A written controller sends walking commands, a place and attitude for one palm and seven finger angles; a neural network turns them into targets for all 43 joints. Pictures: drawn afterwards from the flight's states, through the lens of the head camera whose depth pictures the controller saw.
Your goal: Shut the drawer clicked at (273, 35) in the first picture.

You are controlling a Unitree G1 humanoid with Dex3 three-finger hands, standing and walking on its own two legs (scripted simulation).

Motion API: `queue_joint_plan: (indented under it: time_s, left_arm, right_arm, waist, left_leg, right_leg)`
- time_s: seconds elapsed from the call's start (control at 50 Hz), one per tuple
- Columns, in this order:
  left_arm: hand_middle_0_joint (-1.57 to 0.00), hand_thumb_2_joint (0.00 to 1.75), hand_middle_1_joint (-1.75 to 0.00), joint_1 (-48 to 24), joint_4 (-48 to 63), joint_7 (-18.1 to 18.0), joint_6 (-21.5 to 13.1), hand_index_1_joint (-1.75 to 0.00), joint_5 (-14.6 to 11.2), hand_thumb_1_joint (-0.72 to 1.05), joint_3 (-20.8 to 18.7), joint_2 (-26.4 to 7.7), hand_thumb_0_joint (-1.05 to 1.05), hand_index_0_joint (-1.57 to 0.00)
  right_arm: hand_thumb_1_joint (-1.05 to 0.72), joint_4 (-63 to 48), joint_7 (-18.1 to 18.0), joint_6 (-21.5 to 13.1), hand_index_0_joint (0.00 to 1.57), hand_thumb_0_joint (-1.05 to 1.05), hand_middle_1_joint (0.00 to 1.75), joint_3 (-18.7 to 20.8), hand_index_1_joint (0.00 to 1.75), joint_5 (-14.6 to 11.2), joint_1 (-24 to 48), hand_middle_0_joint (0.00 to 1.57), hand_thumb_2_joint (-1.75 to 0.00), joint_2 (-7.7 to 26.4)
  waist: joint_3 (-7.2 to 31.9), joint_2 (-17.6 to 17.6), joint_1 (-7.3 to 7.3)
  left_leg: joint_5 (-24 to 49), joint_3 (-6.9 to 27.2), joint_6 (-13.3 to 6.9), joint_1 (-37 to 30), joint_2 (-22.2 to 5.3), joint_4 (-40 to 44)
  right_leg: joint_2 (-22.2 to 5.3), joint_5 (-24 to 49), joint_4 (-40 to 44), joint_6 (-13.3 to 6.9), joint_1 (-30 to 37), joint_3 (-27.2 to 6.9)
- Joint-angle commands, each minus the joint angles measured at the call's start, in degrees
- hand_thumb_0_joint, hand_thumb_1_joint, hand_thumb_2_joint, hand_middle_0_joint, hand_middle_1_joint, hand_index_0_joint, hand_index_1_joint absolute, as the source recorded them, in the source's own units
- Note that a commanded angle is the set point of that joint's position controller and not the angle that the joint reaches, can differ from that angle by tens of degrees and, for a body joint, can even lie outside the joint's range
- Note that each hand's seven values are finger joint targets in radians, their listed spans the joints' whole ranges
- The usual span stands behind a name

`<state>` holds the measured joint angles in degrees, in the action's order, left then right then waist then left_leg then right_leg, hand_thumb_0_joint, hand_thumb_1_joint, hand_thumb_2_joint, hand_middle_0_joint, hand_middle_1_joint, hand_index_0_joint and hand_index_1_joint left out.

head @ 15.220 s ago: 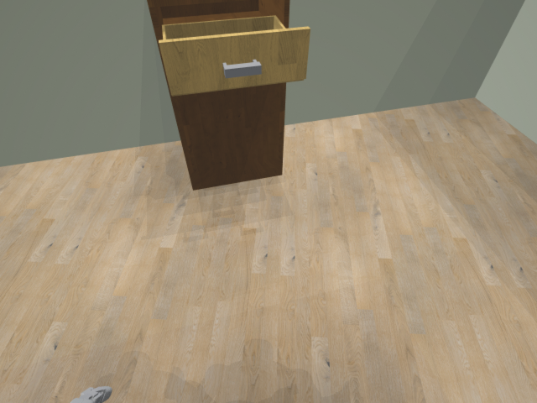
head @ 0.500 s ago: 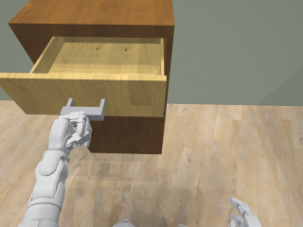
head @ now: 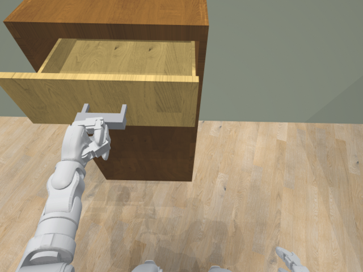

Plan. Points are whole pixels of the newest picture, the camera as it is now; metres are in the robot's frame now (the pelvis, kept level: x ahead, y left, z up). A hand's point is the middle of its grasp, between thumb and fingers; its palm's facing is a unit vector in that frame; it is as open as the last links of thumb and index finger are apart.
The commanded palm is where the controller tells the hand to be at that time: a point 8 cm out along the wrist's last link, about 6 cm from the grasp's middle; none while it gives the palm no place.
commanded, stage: push the drawer shut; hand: left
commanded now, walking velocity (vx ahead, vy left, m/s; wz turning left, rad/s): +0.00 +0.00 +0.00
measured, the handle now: (103, 114) +0.46 +0.19 +0.07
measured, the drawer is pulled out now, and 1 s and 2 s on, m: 0.15 0.02 0.00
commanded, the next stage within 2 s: pull the fist back off the drawer in 1.42 s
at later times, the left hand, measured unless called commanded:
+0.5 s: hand (112, 118) +0.45 +0.17 +0.07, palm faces -0.03 -1.00 -0.03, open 3.2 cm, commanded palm +0.43 +0.22 +0.07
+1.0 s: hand (116, 100) +0.51 +0.17 +0.06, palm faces -0.02 -1.00 -0.02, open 3.1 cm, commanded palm +0.49 +0.22 +0.07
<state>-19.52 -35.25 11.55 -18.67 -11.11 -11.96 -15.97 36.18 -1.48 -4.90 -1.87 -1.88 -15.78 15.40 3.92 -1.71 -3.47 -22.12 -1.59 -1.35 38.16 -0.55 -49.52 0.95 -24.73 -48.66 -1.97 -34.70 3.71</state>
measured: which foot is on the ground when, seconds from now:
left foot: down 0.00-1.00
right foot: down 0.00-1.00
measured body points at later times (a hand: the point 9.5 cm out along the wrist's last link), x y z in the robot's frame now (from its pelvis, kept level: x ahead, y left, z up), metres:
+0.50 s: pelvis -0.01 +0.00 -0.01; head +0.08 +0.00 +0.43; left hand +0.44 +0.22 +0.07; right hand +0.03 -0.27 -0.13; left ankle +0.02 +0.10 -0.70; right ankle -0.01 -0.10 -0.70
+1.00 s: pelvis +0.00 +0.01 -0.02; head +0.11 +0.02 +0.42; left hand +0.50 +0.22 +0.07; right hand +0.00 -0.26 -0.13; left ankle +0.02 +0.10 -0.70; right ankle -0.01 -0.10 -0.70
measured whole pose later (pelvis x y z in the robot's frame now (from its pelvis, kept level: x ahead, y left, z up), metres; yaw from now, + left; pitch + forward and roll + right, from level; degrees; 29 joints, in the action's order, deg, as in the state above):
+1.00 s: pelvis +0.00 +0.01 -0.02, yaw -2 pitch +19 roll -2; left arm -51.3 -67.0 12.0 -21.7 -4.5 -21.3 -26.6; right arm 37.0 0.2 0.5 -2.3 0.2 -21.8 15.9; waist 5.2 -1.6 -9.5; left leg -23.9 -1.8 -2.0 51.1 -2.0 -55.9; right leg 2.2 -25.2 -53.2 -1.6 -47.2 3.4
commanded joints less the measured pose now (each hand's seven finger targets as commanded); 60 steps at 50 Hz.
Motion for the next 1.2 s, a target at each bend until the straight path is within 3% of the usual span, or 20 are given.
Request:
queue_joint_plan:
  time_s: [0.0, 0.1, 0.14, 0.2, 0.28, 0.34, 0.38, 0.46, 0.56, 0.68, 0.76, 0.82, 0.86, 0.9, 0.94, 1.0, 1.02, 1.08, 1.14, 1.18]
  left_arm:
    - [-1.40, 0.90, -1.60, -27.1, 8.4, -0.5, -4.4, -1.60, -1.3, 0.90, -4.6, -12.9, 0.00, -1.40]
    - [-1.40, 0.90, -1.60, -33.1, 2.5, 0.3, -5.0, -1.60, -0.8, 0.90, -6.3, -15.6, 0.00, -1.40]
    - [-1.40, 0.90, -1.60, -36.4, 1.3, 0.7, -5.3, -1.60, -0.7, 0.90, -5.1, -14.9, 0.00, -1.40]
    - [-1.40, 0.90, -1.60, -39.9, -1.6, 0.9, -5.7, -1.60, -0.4, 0.90, -5.6, -15.9, 0.00, -1.40]
    - [-1.40, 0.90, -1.60, -41.5, -5.8, 0.9, -6.3, -1.60, 0.0, 0.90, -8.6, -19.3, 0.00, -1.40]
    - [-1.40, 0.90, -1.60, -43.7, -7.8, 1.1, -6.7, -1.60, 0.4, 0.90, -7.7, -18.3, 0.00, -1.40]
    - [-1.40, 0.90, -1.60, -44.4, -8.6, 1.1, -7.2, -1.60, 0.9, 0.90, -9.1, -20.5, 0.00, -1.40]
    - [-1.40, 0.90, -1.60, -47.5, -10.4, 0.7, -7.6, -1.60, 1.5, 0.90, -7.9, -19.1, 0.00, -1.40]
    - [-1.40, 0.90, -1.60, -48.9, -13.0, 0.2, -7.5, -1.60, 2.4, 0.90, -10.3, -22.0, 0.00, -1.40]
    - [-1.40, 0.90, -1.60, -50.7, -13.2, 0.3, -7.7, -1.60, 3.3, 0.90, -11.7, -23.9, 0.00, -1.40]
    - [-1.40, 0.90, -1.60, -54.1, -16.3, 0.1, -7.1, -1.60, 3.8, 0.90, -11.0, -23.7, 0.00, -1.40]
    - [-1.40, 0.90, -1.60, -56.3, -16.3, -0.2, -7.3, -1.60, 4.3, 0.90, -11.3, -24.5, 0.00, -1.40]
    - [-1.40, 0.90, -1.60, -56.0, -17.6, -0.5, -7.2, -1.60, 4.5, 0.90, -12.8, -26.1, 0.00, -1.40]
    - [-1.40, 0.90, -1.60, -59.6, -18.5, -0.4, -6.9, -1.60, 5.0, 0.90, -10.5, -24.2, 0.00, -1.40]
    - [-1.40, 0.90, -1.60, -60.7, -19.7, -0.7, -6.7, -1.60, 5.3, 0.90, -11.5, -25.7, 0.00, -1.40]
    - [-1.40, 0.90, -1.60, -63.3, -18.6, -0.9, -6.8, -1.60, 6.1, 0.90, -11.1, -26.1, 0.00, -1.40]
    - [-1.40, 0.90, -1.60, -64.1, -19.0, -0.9, -6.7, -1.60, 6.1, 0.90, -10.4, -25.1, 0.00, -1.40]
    - [-1.40, 0.90, -1.60, -65.0, -21.0, -1.3, -6.3, -1.60, 6.6, 0.90, -11.8, -27.1, 0.00, -1.40]
    - [-1.40, 0.90, -1.60, -67.7, -21.4, -1.8, -5.9, -1.60, 7.3, 0.90, -10.6, -26.5, 0.00, -1.40]
    - [-1.40, 0.90, -1.60, -69.2, -21.2, -2.3, -6.1, -1.60, 7.6, 0.90, -11.6, -28.1, 0.00, -1.40]
  right_arm:
    - [-0.90, -5.4, -0.6, -1.3, 0.20, 0.00, 0.30, 3.0, 0.30, -0.4, -1.8, 0.20, -0.90, 8.2]
    - [-0.90, -4.6, -0.8, -0.6, 0.20, 0.00, 0.30, 2.8, 0.30, -0.4, -3.0, 0.20, -0.90, 8.4]
    - [-0.90, -4.5, -0.8, -0.5, 0.20, 0.00, 0.30, 2.7, 0.30, -0.4, -3.2, 0.20, -0.90, 8.3]
    - [-0.90, -4.0, -0.6, -0.2, 0.20, 0.00, 0.30, 2.8, 0.30, -0.3, -4.3, 0.20, -0.90, 8.5]
    - [-0.90, -3.6, -0.5, 0.2, 0.20, 0.00, 0.30, 2.9, 0.30, -0.1, -5.8, 0.20, -0.90, 9.0]
    - [-0.90, -3.5, -0.3, 0.5, 0.20, 0.00, 0.30, 2.9, 0.30, 0.0, -6.6, 0.20, -0.90, 8.9]
    - [-0.90, -3.5, -0.1, 0.8, 0.20, 0.00, 0.30, 3.0, 0.30, 0.1, -7.4, 0.20, -0.90, 9.1]
    - [-0.90, -3.3, 0.3, 1.3, 0.20, 0.00, 0.30, 3.1, 0.30, 0.4, -8.7, 0.20, -0.90, 9.0]
    - [-0.90, -2.8, 0.6, 2.2, 0.20, 0.00, 0.30, 3.5, 0.30, 0.8, -10.8, 0.20, -0.90, 9.6]
    - [-0.90, -3.2, 1.0, 3.4, 0.20, 0.00, 0.30, 3.4, 0.30, 1.1, -12.2, 0.20, -0.90, 9.5]
    - [-0.90, -2.5, 1.0, 4.0, 0.20, 0.00, 0.30, 3.3, 0.30, 1.2, -12.9, 0.20, -0.90, 9.7]
    - [-0.90, -2.4, 1.1, 4.2, 0.20, 0.00, 0.30, 3.4, 0.30, 1.4, -13.5, 0.20, -0.90, 10.0]
    - [-0.90, -2.2, 1.1, 4.5, 0.20, 0.00, 0.30, 3.4, 0.30, 1.7, -14.1, 0.20, -0.90, 10.1]
    - [-0.90, -1.8, 1.1, 4.6, 0.20, 0.00, 0.30, 3.2, 0.30, 1.7, -14.3, 0.20, -0.90, 10.0]
    - [-0.90, -1.5, 1.2, 4.7, 0.20, 0.00, 0.30, 3.3, 0.30, 1.9, -14.9, 0.20, -0.90, 10.3]
    - [-0.90, -1.6, 1.3, 5.0, 0.20, 0.00, 0.30, 3.3, 0.30, 2.2, -15.7, 0.20, -0.90, 10.3]
    - [-0.90, -1.5, 1.4, 5.1, 0.20, 0.00, 0.30, 3.3, 0.30, 2.3, -15.9, 0.20, -0.90, 10.2]
    - [-0.90, -1.2, 1.4, 5.5, 0.20, 0.00, 0.30, 3.2, 0.30, 2.5, -16.5, 0.20, -0.90, 10.7]
    - [-0.90, -1.1, 1.5, 5.6, 0.20, 0.00, 0.30, 3.0, 0.30, 2.7, -17.2, 0.20, -0.90, 10.6]
    - [-0.90, -0.8, 1.6, 5.8, 0.20, 0.00, 0.30, 3.0, 0.30, 3.0, -18.0, 0.20, -0.90, 11.0]
  waist:
    - [16.8, 1.6, -2.41]
    - [18.2, 0.5, -2.64]
    - [18.5, -1.4, -3.12]
    - [20.1, -1.1, -3.55]
    - [21.3, -0.1, -3.29]
    - [21.3, -1.4, -3.78]
    - [22.8, -1.7, -3.63]
    - [22.4, -3.0, -4.43]
    - [23.9, -0.6, -4.67]
    - [26.5, -3.0, -4.38]
    - [23.0, -2.1, -6.22]
    - [25.2, -4.4, -6.41]
    - [26.1, -3.2, -6.29]
    - [25.4, -4.5, -7.65]
    - [25.5, -4.1, -7.83]
    - [29.2, -6.7, -8.11]
    - [29.3, -6.4, -8.49]
    - [28.8, -5.7, -9.01]
    - [28.6, -7.5, -9.60]
    - [29.6, -7.5, -10.02]
  left_leg:
    - [9.1, 2.9, -0.4, -9.2, 0.3, 5.4]
    - [7.8, 2.9, -0.5, -8.1, 0.4, 4.8]
    - [7.7, 2.9, -0.4, -8.3, 0.4, 4.7]
    - [7.7, 3.2, -0.5, -8.2, 0.3, 4.1]
    - [7.5, 3.1, -0.7, -6.5, 0.3, 3.4]
    - [7.9, 2.9, -0.7, -6.5, 0.3, 3.2]
    - [8.6, 3.0, -0.7, -6.5, 0.2, 2.7]
    - [9.7, 3.3, -0.7, -7.5, -0.1, 2.4]
    - [11.9, 3.2, -1.0, -6.5, -0.2, 1.3]
    - [15.2, 3.0, -0.9, -7.4, -0.2, 0.5]
    - [13.7, 3.2, -1.1, -6.0, -0.5, 0.0]
    - [14.4, 3.7, -0.9, -7.6, -0.6, -0.3]
    - [16.0, 3.7, -1.0, -7.0, -0.6, -1.0]
    - [15.4, 4.1, -0.9, -7.4, -0.8, -1.4]
    - [14.7, 4.3, -0.9, -6.7, -0.9, -1.7]
    - [18.1, 4.7, -0.8, -9.5, -1.0, -2.3]
    - [18.0, 5.0, -0.8, -9.9, -1.1, -2.5]
    - [18.1, 5.2, -0.9, -9.3, -1.3, -2.9]
    - [17.7, 5.5, -0.8, -9.3, -1.3, -2.9]
    - [19.2, 5.9, -0.7, -10.0, -1.5, -3.3]
  right_leg:
    - [-0.3, 14.5, 7.6, 1.3, 5.2, -4.0]
    - [-0.3, 12.9, 7.4, 1.2, 4.7, -4.6]
    - [-0.3, 12.7, 7.2, 1.1, 3.7, -4.5]
    - [-0.1, 12.3, 6.7, 1.1, 2.9, -4.5]
    - [0.1, 12.1, 6.4, 1.1, 3.3, -4.9]
    - [0.2, 12.4, 6.1, 1.0, 2.3, -4.7]
    - [0.4, 12.9, 5.6, 1.0, 2.2, -4.8]
    - [0.8, 13.1, 4.9, 0.9, -0.5, -4.1]
    - [1.2, 15.4, 4.1, 1.0, 0.1, -4.2]
    - [1.4, 18.6, 3.2, 0.9, 0.6, -4.3]
    - [1.7, 16.4, 3.5, 1.0, -2.9, -4.0]
    - [1.6, 15.8, 3.0, 0.9, -4.5, -3.7]
    - [1.7, 17.3, 2.6, 0.9, -3.9, -3.6]
    - [1.6, 16.2, 2.4, 1.0, -6.6, -3.4]
    - [1.7, 14.9, 2.4, 1.0, -7.1, -3.3]
    - [1.8, 17.2, 1.7, 0.9, -7.6, -3.2]
    - [1.9, 16.5, 1.7, 1.0, -8.4, -2.9]
    - [2.1, 16.2, 1.6, 1.0, -9.3, -2.8]
    - [2.1, 15.1, 1.6, 0.8, -10.6, -2.5]
    - [2.1, 15.8, 1.3, 0.9, -11.3, -2.4]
